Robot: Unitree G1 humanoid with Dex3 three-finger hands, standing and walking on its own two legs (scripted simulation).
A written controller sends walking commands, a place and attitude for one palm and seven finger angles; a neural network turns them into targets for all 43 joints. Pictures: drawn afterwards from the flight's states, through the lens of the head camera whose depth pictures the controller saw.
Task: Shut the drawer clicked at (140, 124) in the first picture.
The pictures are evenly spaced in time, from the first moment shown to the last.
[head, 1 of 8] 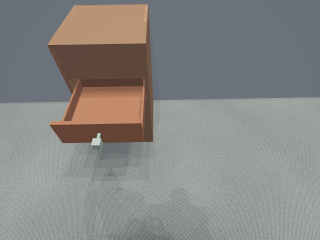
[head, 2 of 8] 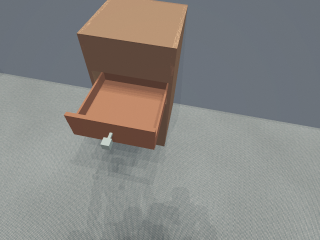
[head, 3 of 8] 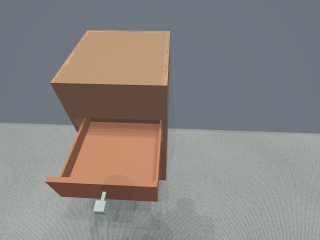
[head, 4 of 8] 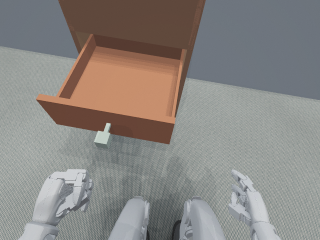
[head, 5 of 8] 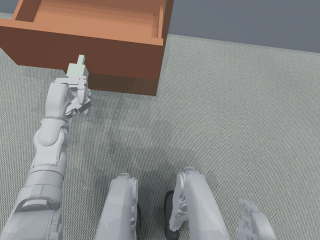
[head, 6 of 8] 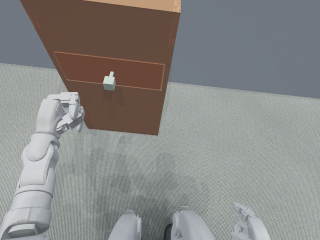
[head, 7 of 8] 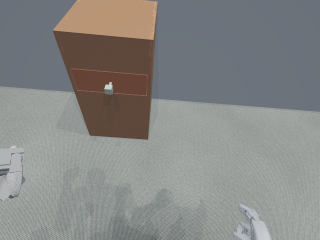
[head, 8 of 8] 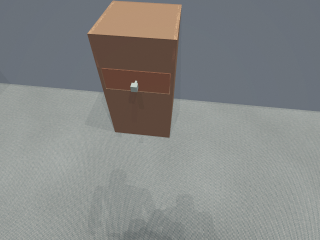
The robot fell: no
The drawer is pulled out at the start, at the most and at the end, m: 0.30 0.30 0.00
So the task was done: yes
